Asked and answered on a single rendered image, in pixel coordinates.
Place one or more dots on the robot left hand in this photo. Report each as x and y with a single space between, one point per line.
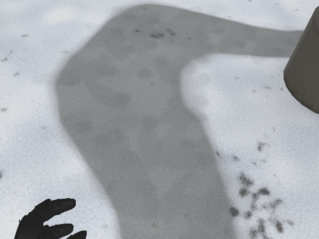
32 225

